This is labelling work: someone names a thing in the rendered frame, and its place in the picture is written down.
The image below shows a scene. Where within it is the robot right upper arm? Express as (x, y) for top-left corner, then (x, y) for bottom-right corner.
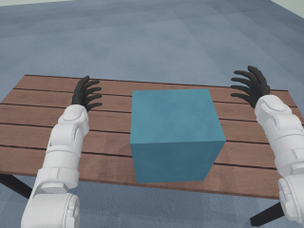
(278, 174), (304, 228)

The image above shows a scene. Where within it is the right robot hand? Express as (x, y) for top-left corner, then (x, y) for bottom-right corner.
(230, 66), (271, 109)

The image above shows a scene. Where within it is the robot right forearm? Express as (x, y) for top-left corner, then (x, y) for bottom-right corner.
(255, 94), (304, 177)

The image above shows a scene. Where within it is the robot left forearm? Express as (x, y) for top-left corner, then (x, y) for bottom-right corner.
(21, 104), (89, 228)

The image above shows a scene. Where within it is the left robot hand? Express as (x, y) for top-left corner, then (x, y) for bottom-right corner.
(71, 75), (103, 113)

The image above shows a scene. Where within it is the carton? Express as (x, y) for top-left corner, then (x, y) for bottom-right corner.
(130, 88), (226, 183)

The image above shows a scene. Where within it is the robot left upper arm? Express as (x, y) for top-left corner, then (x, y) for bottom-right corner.
(23, 193), (80, 228)

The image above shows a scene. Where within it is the table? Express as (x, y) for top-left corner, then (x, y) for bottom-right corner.
(0, 74), (304, 227)

